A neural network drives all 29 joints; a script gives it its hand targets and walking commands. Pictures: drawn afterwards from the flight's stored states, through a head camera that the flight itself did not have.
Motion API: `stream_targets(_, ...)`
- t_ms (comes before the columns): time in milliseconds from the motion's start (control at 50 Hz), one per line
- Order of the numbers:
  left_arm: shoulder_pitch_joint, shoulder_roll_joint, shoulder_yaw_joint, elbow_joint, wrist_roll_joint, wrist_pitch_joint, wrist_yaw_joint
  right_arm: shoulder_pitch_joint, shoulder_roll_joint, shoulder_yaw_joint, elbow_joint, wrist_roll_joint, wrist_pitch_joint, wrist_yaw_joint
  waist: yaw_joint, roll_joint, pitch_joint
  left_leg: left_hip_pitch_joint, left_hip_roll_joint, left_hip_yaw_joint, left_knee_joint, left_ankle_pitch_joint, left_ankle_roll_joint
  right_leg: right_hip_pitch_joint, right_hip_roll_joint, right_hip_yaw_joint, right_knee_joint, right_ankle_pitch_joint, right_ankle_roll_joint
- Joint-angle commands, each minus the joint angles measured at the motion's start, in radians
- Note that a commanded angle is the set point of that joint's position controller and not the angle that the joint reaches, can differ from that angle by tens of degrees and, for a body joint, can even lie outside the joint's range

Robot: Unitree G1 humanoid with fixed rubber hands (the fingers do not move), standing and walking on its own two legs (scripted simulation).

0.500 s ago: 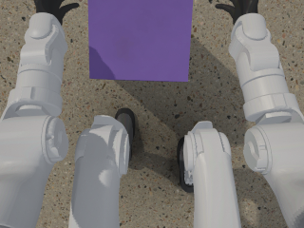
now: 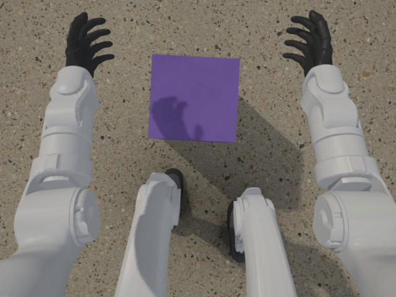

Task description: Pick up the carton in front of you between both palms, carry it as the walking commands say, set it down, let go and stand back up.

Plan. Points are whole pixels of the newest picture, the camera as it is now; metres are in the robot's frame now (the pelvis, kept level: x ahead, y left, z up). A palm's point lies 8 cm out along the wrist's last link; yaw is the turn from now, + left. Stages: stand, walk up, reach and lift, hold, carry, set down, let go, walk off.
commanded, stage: set down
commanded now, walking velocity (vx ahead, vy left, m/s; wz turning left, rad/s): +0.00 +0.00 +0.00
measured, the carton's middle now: (194, 106) +0.48 +0.07 -0.40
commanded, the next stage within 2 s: let go in 0.30 s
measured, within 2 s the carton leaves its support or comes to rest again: neither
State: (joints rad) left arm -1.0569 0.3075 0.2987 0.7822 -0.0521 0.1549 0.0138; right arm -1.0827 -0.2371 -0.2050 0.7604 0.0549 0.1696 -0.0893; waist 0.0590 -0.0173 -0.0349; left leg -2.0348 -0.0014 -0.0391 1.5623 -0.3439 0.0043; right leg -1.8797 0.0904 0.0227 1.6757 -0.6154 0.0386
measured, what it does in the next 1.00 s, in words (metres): rises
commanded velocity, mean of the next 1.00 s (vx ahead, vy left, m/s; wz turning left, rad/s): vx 0.00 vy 0.00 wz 0.00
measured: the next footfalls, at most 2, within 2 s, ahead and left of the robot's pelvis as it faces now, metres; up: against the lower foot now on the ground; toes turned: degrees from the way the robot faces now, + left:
none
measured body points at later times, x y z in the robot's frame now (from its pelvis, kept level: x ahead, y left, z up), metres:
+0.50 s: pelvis +0.03 +0.01 +0.13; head +0.31 +0.04 +0.49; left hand +0.46 +0.27 +0.01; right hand +0.51 -0.14 +0.02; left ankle +0.13 +0.12 -0.49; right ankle +0.05 -0.13 -0.49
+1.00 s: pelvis +0.09 +0.01 +0.23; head +0.22 +0.02 +0.67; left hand +0.30 +0.26 +0.14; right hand +0.35 -0.20 +0.14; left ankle +0.13 +0.12 -0.49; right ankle +0.05 -0.13 -0.49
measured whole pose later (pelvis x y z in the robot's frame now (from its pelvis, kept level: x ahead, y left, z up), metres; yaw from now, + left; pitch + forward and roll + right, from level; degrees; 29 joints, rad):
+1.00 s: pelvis +0.09 +0.01 +0.23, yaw +4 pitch +15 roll +0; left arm 0.06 0.20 0.09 0.46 0.00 0.00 -0.05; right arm 0.00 -0.17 -0.10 0.54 -0.03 -0.02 0.04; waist 0.02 -0.02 0.00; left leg -0.65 -0.03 -0.01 0.56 -0.18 0.01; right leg -0.51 0.02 0.08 0.61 -0.36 0.02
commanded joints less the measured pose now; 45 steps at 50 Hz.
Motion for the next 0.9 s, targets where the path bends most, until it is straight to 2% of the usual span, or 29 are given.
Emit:
stream_targets(0, -0.194, 0.117, 0.009, -0.137, -0.002, -0.010, -0.009, -0.214, -0.104, -0.015, -0.129, -0.004, -0.015, 0.009, 0.013, 0.027, -1.118, 1.134, -0.048, 0.070, -0.105, 0.368, -0.028, 0.188, 0.034, -0.113, -0.290, 0.223, 0.023)
stream_targets(140, -0.125, 0.080, 0.028, -0.103, 0.033, -0.026, -0.023, -0.137, -0.086, -0.039, -0.067, -0.026, -0.039, 0.036, 0.007, 0.039, -1.019, 1.209, -0.039, 0.055, -0.249, 0.393, -0.031, 0.237, 0.023, -0.091, -0.436, 0.255, 0.022)
stream_targets(260, -0.095, 0.063, 0.049, -0.083, 0.062, -0.047, -0.031, -0.115, -0.074, -0.048, -0.047, -0.042, -0.058, 0.054, 0.016, 0.023, -0.966, 1.272, -0.034, 0.046, -0.368, 0.418, -0.028, 0.333, 0.012, -0.073, -0.560, 0.293, 0.023)
stream_targets(340, -0.034, 0.051, 0.051, -0.075, 0.093, -0.056, -0.041, -0.056, -0.057, -0.058, -0.042, -0.077, -0.063, 0.057, 0.007, 0.010, -0.970, 1.322, -0.033, 0.045, -0.436, 0.430, -0.026, 0.428, 0.007, -0.067, -0.633, 0.328, 0.026)
stream_targets(460, 0.212, 0.045, 0.008, -0.166, 0.150, -0.051, -0.066, 0.200, -0.018, -0.042, -0.140, -0.133, -0.055, 0.041, -0.002, 0.016, -1.017, 1.516, -0.036, 0.045, -0.541, 0.501, -0.013, 0.625, 0.008, -0.066, -0.744, 0.411, 0.027)
stream_targets(580, 0.436, 0.029, -0.057, -0.306, 0.138, -0.071, -0.079, 0.429, -0.008, -0.007, -0.275, -0.117, -0.090, 0.057, 0.000, 0.059, -0.852, 1.719, -0.021, 0.009, -0.660, 0.534, -0.004, 0.701, -0.003, -0.050, -0.866, 0.404, 0.008)
stream_targets(740, 0.775, -0.020, -0.135, -0.332, 0.081, -0.121, -0.081, 0.745, -0.011, 0.028, -0.258, -0.094, -0.150, 0.103, -0.024, 0.058, -0.634, 1.880, 0.001, -0.036, -0.788, 0.585, -0.006, 0.854, -0.019, -0.031, -0.989, 0.402, -0.009)
stream_targets(880, 1.034, -0.027, -0.175, -0.383, 0.063, -0.165, -0.065, 0.990, -0.024, 0.061, -0.280, -0.090, -0.193, 0.122, -0.032, 0.046, -0.443, 1.990, -0.005, -0.029, -0.922, 0.571, -0.013, 1.101, -0.035, -0.007, -1.118, 0.434, -0.017)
